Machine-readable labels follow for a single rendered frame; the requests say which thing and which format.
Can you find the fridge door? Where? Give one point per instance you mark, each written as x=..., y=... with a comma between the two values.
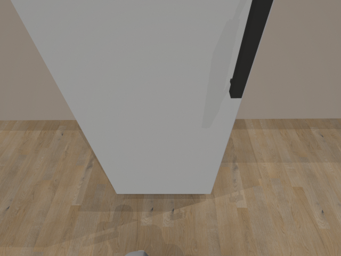
x=148, y=83

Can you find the handle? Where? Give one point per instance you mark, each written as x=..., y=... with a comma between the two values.
x=258, y=14

